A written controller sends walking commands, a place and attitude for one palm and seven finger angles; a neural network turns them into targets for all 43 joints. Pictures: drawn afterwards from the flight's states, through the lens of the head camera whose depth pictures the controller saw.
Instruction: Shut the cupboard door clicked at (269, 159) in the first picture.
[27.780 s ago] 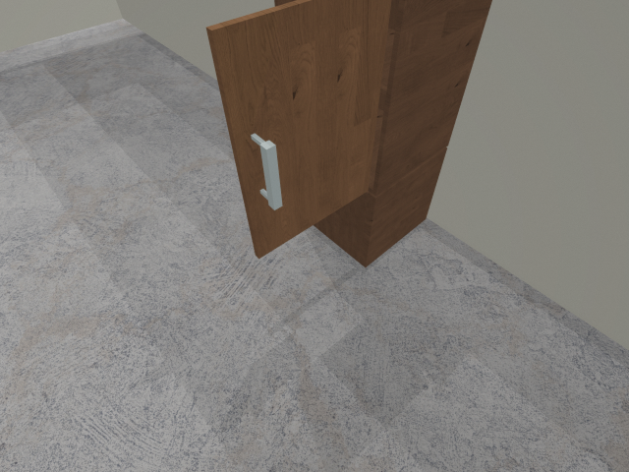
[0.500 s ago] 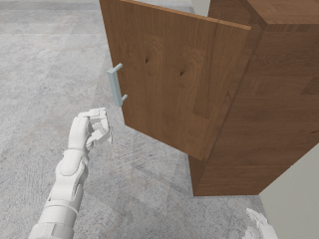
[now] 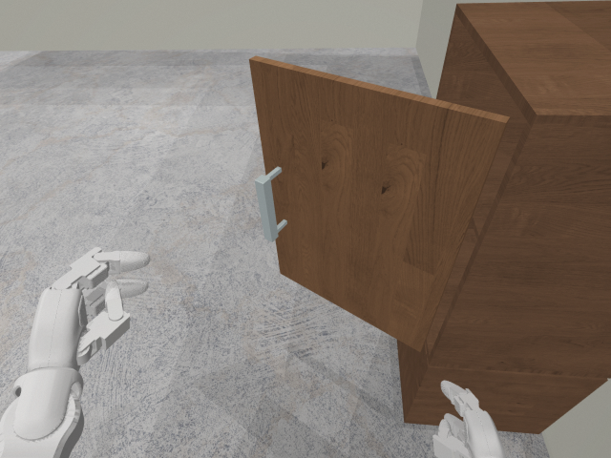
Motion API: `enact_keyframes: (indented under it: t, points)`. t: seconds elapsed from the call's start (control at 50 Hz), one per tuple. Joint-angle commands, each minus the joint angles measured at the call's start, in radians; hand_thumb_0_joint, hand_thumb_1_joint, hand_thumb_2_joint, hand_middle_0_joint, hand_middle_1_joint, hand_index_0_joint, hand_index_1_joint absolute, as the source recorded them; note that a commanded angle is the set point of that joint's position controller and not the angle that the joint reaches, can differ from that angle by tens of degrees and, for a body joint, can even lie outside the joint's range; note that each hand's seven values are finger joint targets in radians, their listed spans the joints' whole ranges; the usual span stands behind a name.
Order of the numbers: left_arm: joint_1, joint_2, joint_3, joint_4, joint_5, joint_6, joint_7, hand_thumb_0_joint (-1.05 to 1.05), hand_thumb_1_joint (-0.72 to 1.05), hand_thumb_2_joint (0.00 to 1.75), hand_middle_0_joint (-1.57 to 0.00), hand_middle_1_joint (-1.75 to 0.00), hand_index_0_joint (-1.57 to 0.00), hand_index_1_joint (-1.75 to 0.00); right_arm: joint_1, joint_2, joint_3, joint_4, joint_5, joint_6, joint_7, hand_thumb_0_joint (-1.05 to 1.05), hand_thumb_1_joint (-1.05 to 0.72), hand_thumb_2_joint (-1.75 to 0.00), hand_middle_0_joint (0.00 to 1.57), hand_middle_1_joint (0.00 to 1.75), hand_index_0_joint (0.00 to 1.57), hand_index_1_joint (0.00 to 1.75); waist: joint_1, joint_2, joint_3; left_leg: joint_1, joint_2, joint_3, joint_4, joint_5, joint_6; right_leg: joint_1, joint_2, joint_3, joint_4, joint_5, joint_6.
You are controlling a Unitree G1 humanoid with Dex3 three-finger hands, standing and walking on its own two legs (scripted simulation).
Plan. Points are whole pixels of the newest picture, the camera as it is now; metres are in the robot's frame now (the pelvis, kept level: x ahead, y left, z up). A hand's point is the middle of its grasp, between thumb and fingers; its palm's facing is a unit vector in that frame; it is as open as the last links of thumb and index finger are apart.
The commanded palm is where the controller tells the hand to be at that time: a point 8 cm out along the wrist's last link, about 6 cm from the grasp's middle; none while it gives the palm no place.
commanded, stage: draw the hand back to the body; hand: left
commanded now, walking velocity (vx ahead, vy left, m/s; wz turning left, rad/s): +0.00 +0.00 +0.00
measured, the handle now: (273, 204) +0.62 +0.15 -0.05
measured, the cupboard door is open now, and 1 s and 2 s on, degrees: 60 60 60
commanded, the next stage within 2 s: step back with the hand held close in 0.54 s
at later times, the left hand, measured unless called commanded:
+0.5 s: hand (85, 335) +0.19 +0.24 +0.16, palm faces +0.43 -0.81 -0.40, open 7.4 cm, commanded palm +0.14 +0.28 +0.17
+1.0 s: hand (54, 334) +0.18 +0.27 +0.16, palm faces +0.37 -0.77 -0.51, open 7.4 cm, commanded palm +0.12 +0.31 +0.17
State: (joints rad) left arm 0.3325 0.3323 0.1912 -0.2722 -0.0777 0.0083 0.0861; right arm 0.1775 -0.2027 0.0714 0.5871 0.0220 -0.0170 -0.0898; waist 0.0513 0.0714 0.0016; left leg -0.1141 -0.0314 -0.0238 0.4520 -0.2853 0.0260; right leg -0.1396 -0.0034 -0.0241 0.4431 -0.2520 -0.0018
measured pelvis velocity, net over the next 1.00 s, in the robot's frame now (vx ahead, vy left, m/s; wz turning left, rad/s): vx -0.02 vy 0.01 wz -0.01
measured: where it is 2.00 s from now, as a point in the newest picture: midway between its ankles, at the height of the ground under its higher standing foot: outside the picture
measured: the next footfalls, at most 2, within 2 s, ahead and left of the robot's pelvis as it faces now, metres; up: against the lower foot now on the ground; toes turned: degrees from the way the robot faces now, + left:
none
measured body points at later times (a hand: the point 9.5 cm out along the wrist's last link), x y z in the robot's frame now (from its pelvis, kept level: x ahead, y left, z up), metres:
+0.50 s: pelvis -0.01 -0.01 +0.00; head -0.03 -0.04 +0.45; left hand +0.16 +0.28 +0.18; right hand +0.18 -0.24 -0.09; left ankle -0.02 +0.10 -0.74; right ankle -0.01 -0.12 -0.74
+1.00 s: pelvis -0.02 +0.01 +0.00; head -0.01 +0.00 +0.45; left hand +0.16 +0.31 +0.19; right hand +0.15 -0.24 -0.09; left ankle -0.02 +0.10 -0.74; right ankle -0.01 -0.12 -0.74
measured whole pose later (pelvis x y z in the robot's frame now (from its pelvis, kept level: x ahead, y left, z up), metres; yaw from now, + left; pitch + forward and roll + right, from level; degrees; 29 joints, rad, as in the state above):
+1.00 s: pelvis -0.02 +0.01 +0.00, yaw +0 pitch +1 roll +0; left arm 0.55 0.43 0.40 -0.46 -0.07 -0.14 0.12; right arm 0.18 -0.25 -0.02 0.59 0.02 0.01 -0.11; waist 0.00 0.04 0.00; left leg -0.26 -0.05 -0.01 0.51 -0.27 0.04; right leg -0.29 -0.02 -0.01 0.51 -0.23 0.02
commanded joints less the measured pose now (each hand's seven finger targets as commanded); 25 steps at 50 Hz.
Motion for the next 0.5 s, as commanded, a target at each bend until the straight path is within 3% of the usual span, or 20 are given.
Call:
enact_keyframes:
  t: [0.0,0.08,0.14,0.2,0.22,0.3,0.32,0.38,0.4,0.48]
  points:
    - [-0.070,0.227,0.206,-0.325,0.004,-0.081,0.033,0.00,0.90,0.90,-0.39,-0.51,-0.39,-0.51,-0.127,-0.106,-0.053,-0.149,-0.005,-0.075,-0.004,0.00,-0.90,-0.90,0.20,0.30,0.20,0.30,0.007,0.011,-0.135,-0.010,0.048,0.001,-0.068,0.361,-0.014,0.115,-0.010,-0.009,-0.047,0.275,-0.018]
    - [0.018,0.221,0.245,-0.340,0.004,-0.088,0.038,0.00,0.90,0.90,-0.28,-0.39,-0.28,-0.39,-0.122,-0.104,-0.060,-0.138,-0.002,-0.092,0.000,0.00,-0.90,-0.90,0.20,0.30,0.20,0.30,0.009,0.021,-0.085,-0.018,0.052,0.005,-0.082,0.329,-0.019,0.089,-0.007,-0.015,-0.053,0.238,-0.015]
    - [0.071,0.249,0.308,-0.335,-0.005,-0.097,0.042,0.00,0.90,0.90,-0.20,-0.30,-0.20,-0.30,-0.123,-0.108,-0.068,-0.137,0.001,-0.100,-0.003,0.00,-0.90,-0.90,0.20,0.30,0.20,0.30,0.017,-0.034,-0.053,-0.040,0.052,0.010,-0.090,0.271,-0.014,0.082,-0.006,-0.010,-0.066,0.201,-0.013]
    - [0.050,0.182,0.241,-0.272,0.002,-0.098,0.035,0.00,0.90,0.90,-0.20,-0.30,-0.20,-0.30,-0.114,-0.123,-0.077,-0.121,-0.001,-0.106,-0.004,0.00,-0.90,-0.90,0.20,0.30,0.20,0.30,-0.003,-0.062,0.004,-0.045,0.051,0.015,-0.095,0.207,-0.005,0.033,-0.009,-0.007,-0.088,0.135,-0.008]
    - [0.025,0.175,0.228,-0.269,0.005,-0.099,0.036,0.00,0.90,0.90,-0.20,-0.30,-0.20,-0.30,-0.114,-0.126,-0.078,-0.118,0.001,-0.106,-0.004,0.00,-0.90,-0.90,0.20,0.30,0.20,0.30,-0.009,-0.041,0.015,-0.041,0.050,0.015,-0.099,0.180,-0.003,0.019,-0.011,-0.002,-0.090,0.105,-0.007]
    - [-0.017,0.215,0.250,-0.290,0.011,-0.114,0.045,0.00,0.90,0.90,-0.20,-0.30,-0.20,-0.30,-0.114,-0.132,-0.082,-0.112,-0.005,-0.122,-0.014,0.00,-0.90,-0.90,0.20,0.30,0.20,0.30,0.000,-0.047,-0.025,-0.028,0.041,0.016,-0.096,0.152,0.008,0.033,-0.014,0.004,-0.096,0.075,-0.007]
    - [-0.018,0.218,0.252,-0.320,0.011,-0.120,0.046,0.00,0.90,0.90,-0.20,-0.30,-0.20,-0.30,-0.118,-0.127,-0.082,-0.118,-0.005,-0.126,-0.014,0.00,-0.90,-0.90,0.20,0.30,0.20,0.30,0.005,-0.034,-0.076,-0.012,0.039,0.017,-0.093,0.169,0.011,0.056,-0.017,0.007,-0.087,0.090,-0.007]
    - [0.000,0.241,0.273,-0.365,0.013,-0.128,0.055,0.00,0.90,0.90,-0.20,-0.30,-0.20,-0.30,-0.125,-0.115,-0.076,-0.118,-0.007,-0.142,-0.018,0.00,-0.90,-0.90,0.20,0.30,0.20,0.30,0.017,0.006,-0.112,-0.005,0.033,0.023,-0.083,0.205,0.008,0.084,-0.018,0.009,-0.076,0.138,-0.009]
    - [0.011,0.263,0.293,-0.370,0.012,-0.130,0.057,0.00,0.90,0.90,-0.20,-0.30,-0.20,-0.30,-0.126,-0.119,-0.076,-0.113,-0.008,-0.148,-0.019,0.00,-0.90,-0.90,0.20,0.30,0.20,0.30,0.020,0.012,-0.110,-0.013,0.034,0.024,-0.079,0.212,0.006,0.092,-0.018,0.014,-0.083,0.146,-0.011]
    - [0.031,0.245,0.293,-0.351,0.012,-0.131,0.056,0.00,0.90,0.90,-0.20,-0.30,-0.20,-0.30,-0.124,-0.106,-0.072,-0.108,-0.007,-0.153,-0.016,0.00,-0.90,-0.90,0.20,0.30,0.20,0.30,0.017,0.031,-0.054,-0.029,0.035,0.029,-0.084,0.225,-0.001,0.073,-0.015,0.011,-0.081,0.167,-0.012]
